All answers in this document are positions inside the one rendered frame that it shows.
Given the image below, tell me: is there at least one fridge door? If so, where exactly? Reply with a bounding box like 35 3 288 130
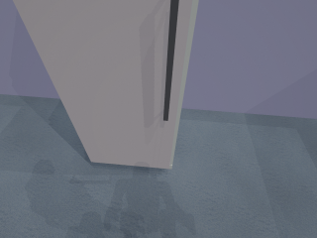
13 0 193 169

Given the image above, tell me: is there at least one handle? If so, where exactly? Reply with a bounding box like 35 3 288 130
163 0 179 121

